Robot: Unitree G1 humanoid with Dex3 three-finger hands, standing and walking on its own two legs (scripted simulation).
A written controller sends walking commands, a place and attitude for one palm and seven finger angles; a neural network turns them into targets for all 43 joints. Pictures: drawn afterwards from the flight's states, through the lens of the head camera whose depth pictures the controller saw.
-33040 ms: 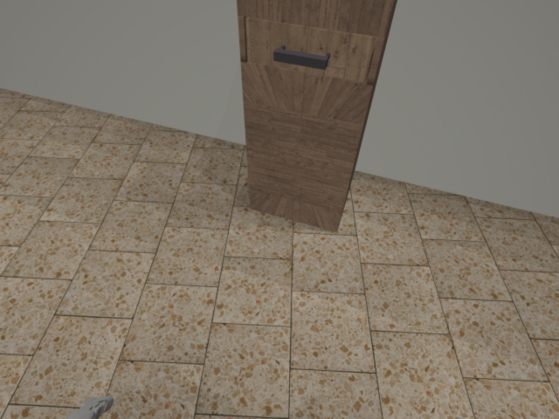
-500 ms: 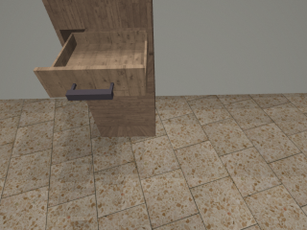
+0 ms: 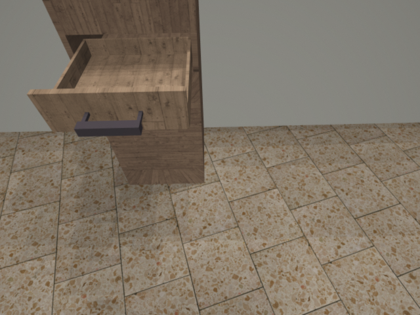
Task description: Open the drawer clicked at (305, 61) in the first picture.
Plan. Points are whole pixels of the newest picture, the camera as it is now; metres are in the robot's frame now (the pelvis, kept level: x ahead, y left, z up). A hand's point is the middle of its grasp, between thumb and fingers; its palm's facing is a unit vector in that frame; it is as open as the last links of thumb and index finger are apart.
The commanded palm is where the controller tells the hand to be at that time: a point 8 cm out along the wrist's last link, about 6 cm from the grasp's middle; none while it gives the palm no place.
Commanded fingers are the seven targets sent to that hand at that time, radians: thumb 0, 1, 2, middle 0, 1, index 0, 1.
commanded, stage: look to check the result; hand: left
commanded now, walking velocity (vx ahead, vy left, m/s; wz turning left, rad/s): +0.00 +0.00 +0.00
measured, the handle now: (111, 121) +0.55 +0.28 +0.03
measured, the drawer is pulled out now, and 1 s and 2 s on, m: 0.30 0.30 0.30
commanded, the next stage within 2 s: stand and wait in 0.38 s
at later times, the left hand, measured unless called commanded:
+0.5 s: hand out of the picture +0.07 +0.21 -0.16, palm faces -0.01 -0.96 -0.29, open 7.4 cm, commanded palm none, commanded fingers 0.00 0.90 0.90 -0.20 -0.30 -0.20 -0.30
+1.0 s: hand out of the picture +0.11 +0.23 -0.15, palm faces -0.02 -0.94 -0.34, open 7.4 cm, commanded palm none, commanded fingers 0.00 0.90 0.90 -0.20 -0.30 -0.20 -0.30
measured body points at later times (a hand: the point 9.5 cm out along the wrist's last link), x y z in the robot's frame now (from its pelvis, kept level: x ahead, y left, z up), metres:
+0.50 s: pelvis +0.02 +0.00 +0.00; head +0.04 -0.01 +0.45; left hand +0.07 +0.26 -0.14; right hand +0.05 -0.26 -0.16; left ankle +0.02 +0.12 -0.75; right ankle +0.02 -0.10 -0.75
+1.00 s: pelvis +0.03 +0.00 +0.00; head +0.06 -0.01 +0.45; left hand +0.11 +0.28 -0.13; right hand +0.09 -0.28 -0.14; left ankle +0.02 +0.12 -0.75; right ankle +0.02 -0.10 -0.75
